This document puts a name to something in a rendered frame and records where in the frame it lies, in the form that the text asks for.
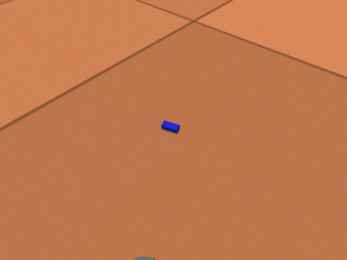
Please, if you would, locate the small box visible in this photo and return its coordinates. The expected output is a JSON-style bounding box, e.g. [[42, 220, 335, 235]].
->
[[161, 120, 180, 133]]

